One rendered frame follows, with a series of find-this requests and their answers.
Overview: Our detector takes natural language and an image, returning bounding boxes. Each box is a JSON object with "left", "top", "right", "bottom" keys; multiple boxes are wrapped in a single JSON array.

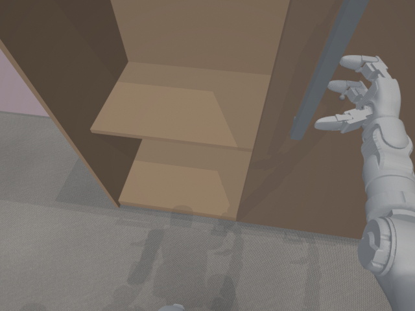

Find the handle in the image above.
[{"left": 290, "top": 0, "right": 369, "bottom": 141}]

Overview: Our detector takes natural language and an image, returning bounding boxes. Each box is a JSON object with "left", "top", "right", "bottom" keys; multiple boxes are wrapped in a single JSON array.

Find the wardrobe door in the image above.
[{"left": 236, "top": 0, "right": 415, "bottom": 239}]

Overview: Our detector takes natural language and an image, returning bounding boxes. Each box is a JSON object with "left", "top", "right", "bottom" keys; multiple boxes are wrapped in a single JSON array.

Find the right robot forearm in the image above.
[{"left": 361, "top": 117, "right": 415, "bottom": 223}]

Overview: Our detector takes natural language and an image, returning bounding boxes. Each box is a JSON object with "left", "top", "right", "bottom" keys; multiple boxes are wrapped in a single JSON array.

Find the right robot hand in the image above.
[{"left": 314, "top": 55, "right": 401, "bottom": 133}]

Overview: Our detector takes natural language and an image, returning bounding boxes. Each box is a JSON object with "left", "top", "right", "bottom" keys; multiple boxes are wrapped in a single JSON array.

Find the robot right upper arm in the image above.
[{"left": 357, "top": 216, "right": 415, "bottom": 311}]

